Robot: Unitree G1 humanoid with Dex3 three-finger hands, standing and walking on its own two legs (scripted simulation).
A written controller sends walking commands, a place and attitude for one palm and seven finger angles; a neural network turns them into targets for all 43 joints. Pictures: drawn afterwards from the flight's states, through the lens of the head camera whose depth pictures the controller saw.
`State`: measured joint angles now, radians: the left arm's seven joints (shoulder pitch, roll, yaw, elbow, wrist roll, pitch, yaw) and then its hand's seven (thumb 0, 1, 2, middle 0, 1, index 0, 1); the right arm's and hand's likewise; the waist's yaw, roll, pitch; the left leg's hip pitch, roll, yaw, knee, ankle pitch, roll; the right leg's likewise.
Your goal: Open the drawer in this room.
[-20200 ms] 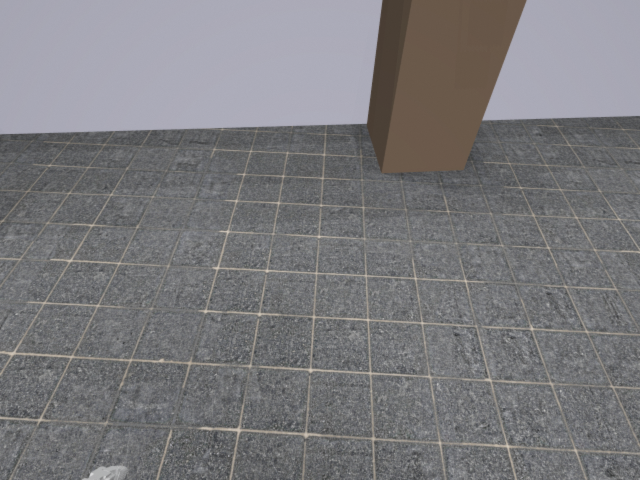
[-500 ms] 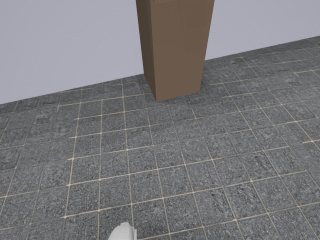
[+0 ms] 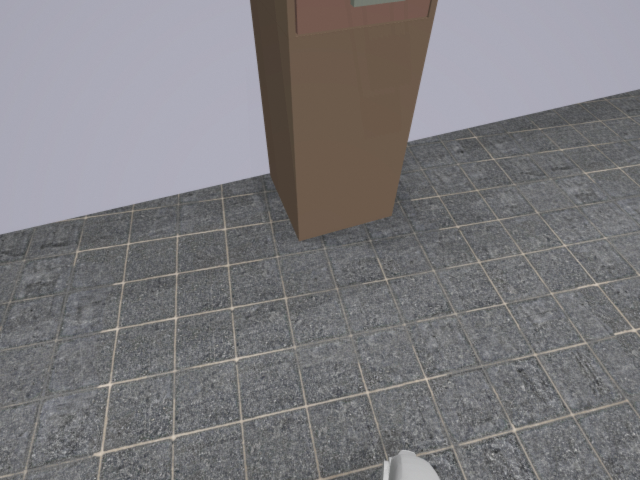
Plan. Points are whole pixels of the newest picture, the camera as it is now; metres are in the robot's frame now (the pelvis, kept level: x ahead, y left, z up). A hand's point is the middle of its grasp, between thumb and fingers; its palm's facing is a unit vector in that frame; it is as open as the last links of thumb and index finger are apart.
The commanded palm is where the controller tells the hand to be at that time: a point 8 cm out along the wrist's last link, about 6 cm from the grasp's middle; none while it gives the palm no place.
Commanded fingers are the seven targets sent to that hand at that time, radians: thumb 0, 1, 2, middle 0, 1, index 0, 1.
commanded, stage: turn or walk to find it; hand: left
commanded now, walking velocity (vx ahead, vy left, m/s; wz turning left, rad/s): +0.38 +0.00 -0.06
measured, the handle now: out of the picture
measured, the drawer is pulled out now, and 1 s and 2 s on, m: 0.00 0.00 0.00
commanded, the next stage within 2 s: stand and wait in 0.26 s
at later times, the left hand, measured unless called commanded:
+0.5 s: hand (253, 432) +0.22 +0.12 -0.17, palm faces +0.05 -0.98 -0.20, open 7.2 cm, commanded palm none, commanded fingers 0.00 0.90 0.90 -0.20 -0.30 -0.20 -0.30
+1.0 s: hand (261, 379) +0.30 +0.12 -0.17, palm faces +0.03 -0.98 -0.19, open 7.3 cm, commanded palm none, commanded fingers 0.00 0.90 0.90 -0.20 -0.30 -0.20 -0.30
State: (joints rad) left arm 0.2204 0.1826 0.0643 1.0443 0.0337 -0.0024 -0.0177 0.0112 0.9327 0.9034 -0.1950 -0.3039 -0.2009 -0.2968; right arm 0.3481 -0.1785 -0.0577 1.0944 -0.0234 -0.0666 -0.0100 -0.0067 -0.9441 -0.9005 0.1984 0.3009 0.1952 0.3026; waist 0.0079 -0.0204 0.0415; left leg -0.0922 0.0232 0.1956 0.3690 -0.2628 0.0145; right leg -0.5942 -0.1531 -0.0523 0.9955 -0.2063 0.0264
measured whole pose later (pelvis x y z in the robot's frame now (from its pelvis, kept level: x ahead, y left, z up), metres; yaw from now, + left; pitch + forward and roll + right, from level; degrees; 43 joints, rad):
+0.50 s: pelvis +0.21 -0.06 +0.00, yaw +0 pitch -1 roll -1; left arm 0.27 0.15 0.02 1.10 0.02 -0.07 0.01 -0.01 0.94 0.90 -0.20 -0.30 -0.20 -0.30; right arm 0.15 -0.19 -0.05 1.03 -0.02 -0.03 0.01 0.00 -0.93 -0.90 0.19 0.30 0.19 0.30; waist 0.02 0.03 0.05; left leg -0.47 0.11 0.09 0.75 -0.22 -0.04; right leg -0.13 -0.02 -0.19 0.40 -0.26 -0.03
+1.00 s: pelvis +0.30 -0.05 +0.00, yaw +0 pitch -1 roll +1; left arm 0.27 0.15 -0.01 1.15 0.02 -0.02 0.03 0.00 0.92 0.90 -0.19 -0.30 -0.20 -0.30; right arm 0.21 -0.17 -0.02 1.13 -0.01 -0.02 -0.02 -0.02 -0.95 -0.90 0.20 0.30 0.20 0.30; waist 0.01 0.00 0.00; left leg -0.18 0.04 0.14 0.40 -0.19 0.00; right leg -0.11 -0.06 -0.09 0.43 -0.29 0.02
